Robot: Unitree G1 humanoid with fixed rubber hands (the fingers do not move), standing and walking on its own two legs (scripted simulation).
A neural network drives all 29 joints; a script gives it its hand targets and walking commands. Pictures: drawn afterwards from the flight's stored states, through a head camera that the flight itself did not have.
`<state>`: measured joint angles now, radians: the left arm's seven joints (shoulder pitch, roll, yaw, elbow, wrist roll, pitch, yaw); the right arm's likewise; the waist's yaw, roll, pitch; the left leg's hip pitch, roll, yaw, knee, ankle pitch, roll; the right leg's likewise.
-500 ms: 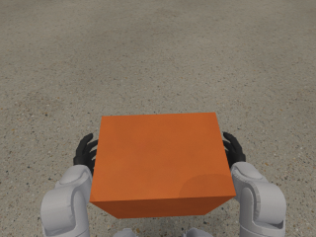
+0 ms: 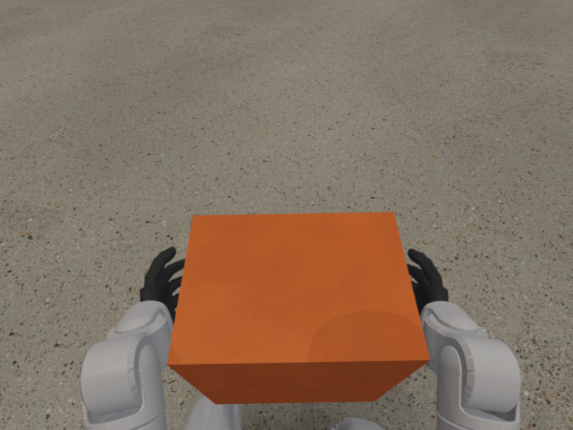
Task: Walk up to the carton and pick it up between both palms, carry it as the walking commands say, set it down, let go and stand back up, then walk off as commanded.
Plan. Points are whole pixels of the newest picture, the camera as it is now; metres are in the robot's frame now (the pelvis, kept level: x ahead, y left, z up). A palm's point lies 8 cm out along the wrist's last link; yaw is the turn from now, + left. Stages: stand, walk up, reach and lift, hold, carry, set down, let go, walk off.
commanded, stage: carry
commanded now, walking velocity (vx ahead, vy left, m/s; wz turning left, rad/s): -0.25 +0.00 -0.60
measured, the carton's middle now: (294, 319) +0.25 -0.01 +0.04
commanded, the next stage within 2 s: none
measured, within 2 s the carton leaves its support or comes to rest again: neither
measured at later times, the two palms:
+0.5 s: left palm out of the picture +0.11 +0.10 +0.10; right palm out of the picture +0.03 -0.21 +0.11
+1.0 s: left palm out of the picture -0.08 +0.04 +0.08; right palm out of the picture -0.22 -0.25 +0.07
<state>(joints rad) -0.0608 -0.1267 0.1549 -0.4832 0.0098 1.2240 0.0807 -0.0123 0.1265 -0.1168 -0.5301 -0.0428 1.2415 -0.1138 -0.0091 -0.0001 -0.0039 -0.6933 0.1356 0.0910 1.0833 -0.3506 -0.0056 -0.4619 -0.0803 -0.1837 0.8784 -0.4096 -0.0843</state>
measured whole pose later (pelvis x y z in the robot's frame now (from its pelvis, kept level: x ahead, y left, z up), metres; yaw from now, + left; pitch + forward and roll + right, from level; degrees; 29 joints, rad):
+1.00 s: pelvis -0.38 +0.00 +0.01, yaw -23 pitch +4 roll +2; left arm -0.04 -0.13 0.14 -0.52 0.01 1.15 0.08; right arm 0.00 0.13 -0.11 -0.54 -0.04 1.15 -0.10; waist -0.01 -0.04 0.03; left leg -0.34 -0.05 0.11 0.76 -0.51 -0.01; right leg -0.64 -0.01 -0.13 0.68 -0.13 -0.11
